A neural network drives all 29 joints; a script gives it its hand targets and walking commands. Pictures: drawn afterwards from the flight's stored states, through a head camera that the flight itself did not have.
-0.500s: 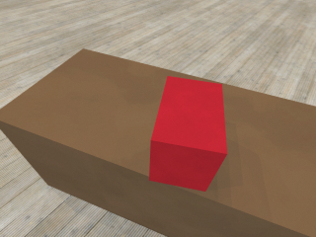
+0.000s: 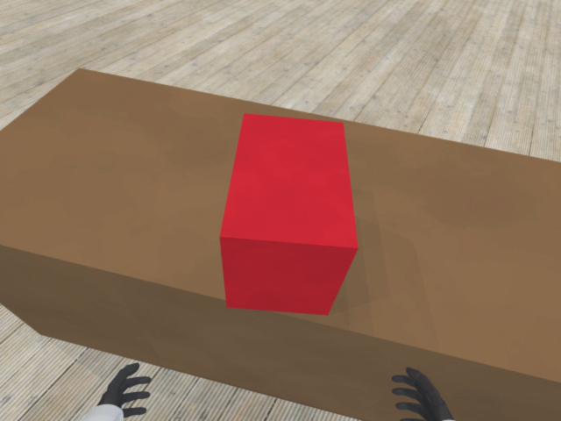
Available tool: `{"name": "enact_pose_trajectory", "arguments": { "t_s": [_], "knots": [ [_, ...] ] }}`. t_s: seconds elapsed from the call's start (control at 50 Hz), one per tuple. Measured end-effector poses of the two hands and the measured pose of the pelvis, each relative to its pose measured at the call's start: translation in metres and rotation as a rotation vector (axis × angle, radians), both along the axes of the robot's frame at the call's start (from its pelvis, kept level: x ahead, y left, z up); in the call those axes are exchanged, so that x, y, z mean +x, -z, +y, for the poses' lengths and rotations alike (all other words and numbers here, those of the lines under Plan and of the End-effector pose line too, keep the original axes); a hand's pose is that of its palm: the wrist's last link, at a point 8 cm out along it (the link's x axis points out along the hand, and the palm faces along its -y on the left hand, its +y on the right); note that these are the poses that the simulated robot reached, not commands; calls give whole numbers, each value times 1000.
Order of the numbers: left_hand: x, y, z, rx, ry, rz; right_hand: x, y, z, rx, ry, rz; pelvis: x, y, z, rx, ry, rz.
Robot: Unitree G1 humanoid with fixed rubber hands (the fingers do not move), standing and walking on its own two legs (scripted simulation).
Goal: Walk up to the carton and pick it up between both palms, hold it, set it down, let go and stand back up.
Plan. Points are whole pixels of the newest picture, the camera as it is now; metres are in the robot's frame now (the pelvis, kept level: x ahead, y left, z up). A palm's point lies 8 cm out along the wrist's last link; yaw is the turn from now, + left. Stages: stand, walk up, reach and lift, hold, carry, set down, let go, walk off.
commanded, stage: reach and lift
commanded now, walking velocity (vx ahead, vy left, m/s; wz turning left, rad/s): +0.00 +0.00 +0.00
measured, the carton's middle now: (285, 213) +0.48 -0.01 -0.01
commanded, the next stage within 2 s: none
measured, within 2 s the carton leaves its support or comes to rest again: neither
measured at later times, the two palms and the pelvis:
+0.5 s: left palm (93, 418) +0.16 +0.24 -0.08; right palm (414, 409) +0.17 -0.20 -0.07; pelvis +0.02 +0.02 +0.02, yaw +0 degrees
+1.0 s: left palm (112, 392) +0.19 +0.22 -0.05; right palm (418, 393) +0.19 -0.20 -0.04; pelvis +0.04 +0.02 +0.02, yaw -2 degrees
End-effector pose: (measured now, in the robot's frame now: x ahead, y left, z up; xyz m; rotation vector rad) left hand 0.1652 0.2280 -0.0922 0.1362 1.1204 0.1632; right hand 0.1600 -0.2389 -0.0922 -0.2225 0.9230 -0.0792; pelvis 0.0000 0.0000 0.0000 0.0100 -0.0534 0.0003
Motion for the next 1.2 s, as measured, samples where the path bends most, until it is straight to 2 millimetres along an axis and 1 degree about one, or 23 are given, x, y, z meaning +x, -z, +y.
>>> {"name": "enact_pose_trajectory", "arguments": {
  "t_s": [0.06, 0.1, 0.14, 0.2, 0.26, 0.32, 0.36, 0.42, 0.5, 0.58, 0.72, 0.88, 1.06, 1.2],
  "knots": [
    [-21, 11, 1, -3, -28, 55, -5, -2, -8, -30, -8, -1, 2, -1, -2, 8, 6, 14],
    [-30, 17, 4, 2, -46, 64, -2, -2, -6, -33, -20, -18, 1, 0, -4, 9, 8, 30],
    [-32, 19, 9, 8, -59, 47, 5, -2, 0, -25, -36, -45, 0, 1, -5, 10, 7, 47],
    [-25, 16, 15, 14, -62, -18, 19, -3, 17, 3, -56, -93, 0, 1, -6, 7, 1, 65],
    [-12, 6, 19, 15, -45, -98, 30, -5, 34, 33, -73, -136, 1, -1, -5, 2, -7, 65],
    [-1, -6, 20, 7, -18, -169, 33, -11, 46, 55, -72, -177, 5, -6, -1, -4, -10, 54],
    [3, -13, 19, -1, -2, -198, 31, -14, 49, 61, -59, -197, 8, -9, 3, -8, -10, 43],
    [3, -17, 18, -14, 16, -216, 24, -18, 47, 55, -34, -208, 12, -13, 8, -12, -8, 24],
    [-2, -16, 16, -28, 25, -219, 14, -23, 40, 38, -7, -207, 16, -16, 15, -13, 0, 5],
    [-3, -16, 11, -39, 23, -248, 11, -31, 37, 30, -1, -225, 19, -17, 20, -12, 10, -2],
    [7, -23, 2, -46, 26, -334, 19, -43, 41, 52, 4, -272, 24, -19, 25, -11, 22, -10],
    [18, -36, -3, -30, 41, -429, 23, -45, 44, 85, 26, -318, 33, -20, 27, -9, 29, -13],
    [28, -42, -13, -46, 55, -505, 32, -51, 41, 97, 50, -394, 42, -20, 21, -5, 30, -8],
    [40, -49, -19, -49, 54, -599, 42, -56, 42, 109, 39, -457, 46, -20, 15, -4, 30, -3]
  ]
}}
